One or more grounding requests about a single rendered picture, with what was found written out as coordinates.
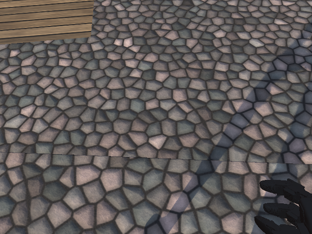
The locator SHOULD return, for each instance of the right robot hand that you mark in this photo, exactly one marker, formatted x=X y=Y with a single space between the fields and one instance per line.
x=299 y=215

